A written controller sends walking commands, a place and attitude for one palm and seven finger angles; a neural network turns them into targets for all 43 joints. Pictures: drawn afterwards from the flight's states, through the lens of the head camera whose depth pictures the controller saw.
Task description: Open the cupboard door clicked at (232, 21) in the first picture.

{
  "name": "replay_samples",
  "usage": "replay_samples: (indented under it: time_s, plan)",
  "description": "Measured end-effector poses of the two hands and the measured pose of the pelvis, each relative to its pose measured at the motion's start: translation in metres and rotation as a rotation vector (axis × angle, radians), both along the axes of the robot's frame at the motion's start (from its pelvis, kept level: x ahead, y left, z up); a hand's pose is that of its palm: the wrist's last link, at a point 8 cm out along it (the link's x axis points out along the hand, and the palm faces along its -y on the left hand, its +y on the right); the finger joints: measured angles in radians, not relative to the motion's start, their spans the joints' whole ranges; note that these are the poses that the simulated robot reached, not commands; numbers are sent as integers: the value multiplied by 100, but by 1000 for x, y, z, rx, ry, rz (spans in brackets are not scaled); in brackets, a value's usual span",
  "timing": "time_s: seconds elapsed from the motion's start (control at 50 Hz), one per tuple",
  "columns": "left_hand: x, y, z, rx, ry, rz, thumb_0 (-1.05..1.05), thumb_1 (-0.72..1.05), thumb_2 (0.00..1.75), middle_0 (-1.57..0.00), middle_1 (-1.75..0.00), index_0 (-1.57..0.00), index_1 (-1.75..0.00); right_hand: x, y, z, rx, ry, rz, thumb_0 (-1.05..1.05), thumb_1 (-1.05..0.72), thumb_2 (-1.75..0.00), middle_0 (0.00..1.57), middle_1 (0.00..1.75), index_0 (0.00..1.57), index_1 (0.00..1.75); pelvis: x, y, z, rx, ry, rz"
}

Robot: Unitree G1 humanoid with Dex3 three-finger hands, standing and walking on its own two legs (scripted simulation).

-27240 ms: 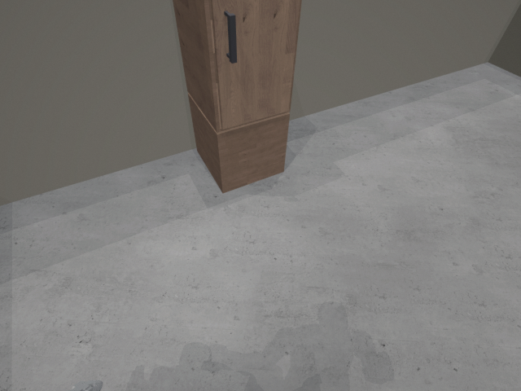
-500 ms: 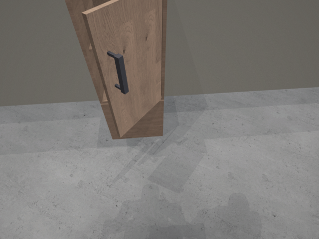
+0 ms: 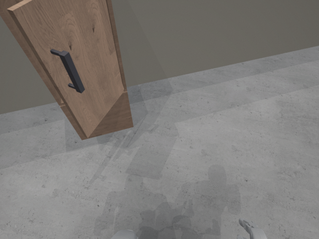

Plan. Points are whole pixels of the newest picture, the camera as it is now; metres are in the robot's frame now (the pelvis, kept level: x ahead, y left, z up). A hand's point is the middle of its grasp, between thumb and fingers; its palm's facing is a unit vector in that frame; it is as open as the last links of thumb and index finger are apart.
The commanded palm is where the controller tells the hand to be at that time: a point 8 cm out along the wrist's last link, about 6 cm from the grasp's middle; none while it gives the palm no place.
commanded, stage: walk to a spot facing it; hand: left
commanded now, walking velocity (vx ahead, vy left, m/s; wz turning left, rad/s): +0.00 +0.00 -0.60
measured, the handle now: (68, 72) +0.56 +0.36 +0.04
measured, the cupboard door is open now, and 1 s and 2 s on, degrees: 48 48 48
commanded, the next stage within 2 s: none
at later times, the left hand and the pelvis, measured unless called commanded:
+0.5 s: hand (106, 231) +0.14 +0.17 -0.17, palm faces -0.28 -0.92 -0.28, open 7.4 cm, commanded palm none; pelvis -0.01 -0.01 -0.01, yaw -18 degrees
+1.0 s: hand (177, 176) +0.32 -0.02 -0.17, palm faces -0.66 -0.73 -0.17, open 7.4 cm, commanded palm none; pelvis +0.09 -0.08 -0.01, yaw -37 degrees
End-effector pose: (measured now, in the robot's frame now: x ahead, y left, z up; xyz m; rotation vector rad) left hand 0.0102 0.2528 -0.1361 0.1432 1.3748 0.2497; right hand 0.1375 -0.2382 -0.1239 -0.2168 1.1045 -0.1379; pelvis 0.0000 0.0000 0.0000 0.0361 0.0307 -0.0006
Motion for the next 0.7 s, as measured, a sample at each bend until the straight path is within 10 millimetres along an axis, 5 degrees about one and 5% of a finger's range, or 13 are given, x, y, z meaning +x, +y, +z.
replay_samples:
  time_s: [0.08, 0.2, 0.34, 0.42, 0.58, 0.7]
  plan:
    - [22, 21, -13, -8, -35, -48, 1, 90, 90, -20, -30, -20, -30, -11, 4, 0, -40, -54, -29, 0, -90, -90, 21, 30, 20, 30, -3, 15, -11, -44, 9, -35]
    - [71, 31, -3, 2, -120, -141, 1, 91, 90, -19, -30, -20, -30, -64, -1, 2, -62, 48, -65, 0, -90, -90, 21, 30, 20, 30, -7, 13, -5, -51, -8, -102]
    - [124, -1, 2, 26, -174, -318, 1, 91, 90, -19, -30, -20, -30, -130, -32, -22, -24, 124, -225, 0, -90, -90, 21, 30, 21, 30, -5, -7, -17, -46, -10, -205]
    - [136, -22, 1, 45, -176, -393, 1, 91, 90, -19, -30, -20, -30, -159, -50, -31, -27, 174, -318, 0, -90, -90, 21, 30, 20, 30, -10, -12, -21, -38, -17, -261]
    - [144, -48, -1, -27, -123, -477, 1, 90, 90, -20, -30, -20, -30, -171, -45, -6, -22, 129, -417, 0, -91, -90, 20, 30, 20, 30, 2, -10, -7, -16, -14, -357]
    - [177, -57, -15, -89, -93, -550, 1, 90, 90, -20, -30, -20, -30, -182, -21, -3, -50, 96, -492, 0, -91, -90, 20, 30, 20, 30, 26, -2, -11, -54, 7, -441]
